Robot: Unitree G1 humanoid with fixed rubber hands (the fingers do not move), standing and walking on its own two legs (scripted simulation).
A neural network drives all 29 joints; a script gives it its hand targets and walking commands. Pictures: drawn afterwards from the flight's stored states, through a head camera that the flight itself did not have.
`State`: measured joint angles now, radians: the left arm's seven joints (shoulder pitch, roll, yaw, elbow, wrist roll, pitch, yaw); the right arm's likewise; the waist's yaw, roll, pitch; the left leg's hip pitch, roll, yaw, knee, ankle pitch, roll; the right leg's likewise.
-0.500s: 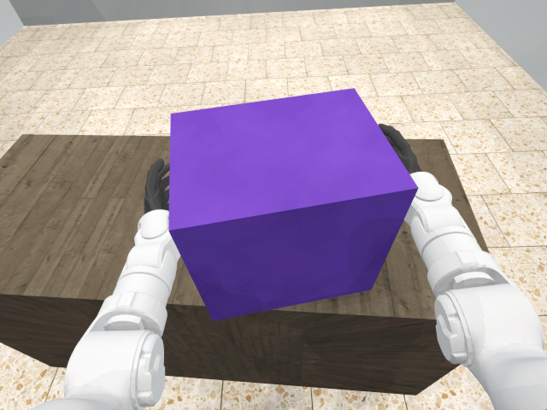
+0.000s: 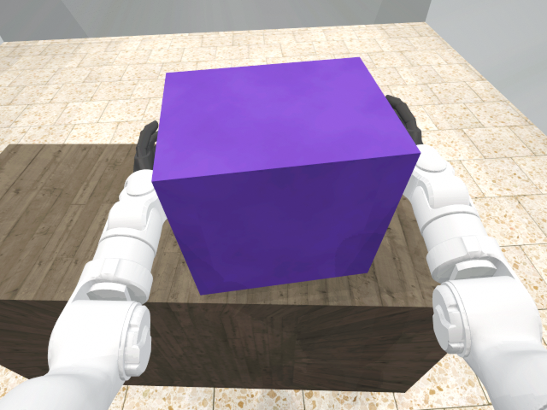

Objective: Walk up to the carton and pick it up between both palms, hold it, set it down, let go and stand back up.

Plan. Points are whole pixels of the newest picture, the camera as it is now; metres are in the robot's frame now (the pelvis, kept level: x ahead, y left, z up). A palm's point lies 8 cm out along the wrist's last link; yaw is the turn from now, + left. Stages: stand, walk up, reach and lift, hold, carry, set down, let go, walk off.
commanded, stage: reach and lift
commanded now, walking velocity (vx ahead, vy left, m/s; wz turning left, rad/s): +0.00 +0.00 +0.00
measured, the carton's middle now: (276, 182) +0.42 +0.03 +0.12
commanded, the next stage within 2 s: hold in 1.06 s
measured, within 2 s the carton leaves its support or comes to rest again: neither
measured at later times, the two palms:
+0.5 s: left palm (145, 159) +0.40 +0.22 +0.17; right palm (411, 141) +0.43 -0.16 +0.20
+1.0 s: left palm (138, 141) +0.40 +0.22 +0.21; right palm (418, 124) +0.43 -0.16 +0.23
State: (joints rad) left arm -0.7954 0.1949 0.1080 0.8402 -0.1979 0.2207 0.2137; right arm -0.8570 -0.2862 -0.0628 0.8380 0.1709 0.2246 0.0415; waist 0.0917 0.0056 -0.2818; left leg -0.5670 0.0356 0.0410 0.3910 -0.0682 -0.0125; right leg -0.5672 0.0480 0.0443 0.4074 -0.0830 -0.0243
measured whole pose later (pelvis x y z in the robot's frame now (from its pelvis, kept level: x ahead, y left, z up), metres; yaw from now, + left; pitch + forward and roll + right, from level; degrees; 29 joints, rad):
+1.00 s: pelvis +0.01 +0.00 +0.00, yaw +0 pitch +10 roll +0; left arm -0.85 0.23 0.26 0.73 -0.06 0.47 0.08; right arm -0.89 -0.22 -0.10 0.67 0.22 0.47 -0.09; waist 0.04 0.01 -0.28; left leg -0.48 0.03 0.04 0.38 -0.08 -0.01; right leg -0.48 0.05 0.04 0.40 -0.10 -0.02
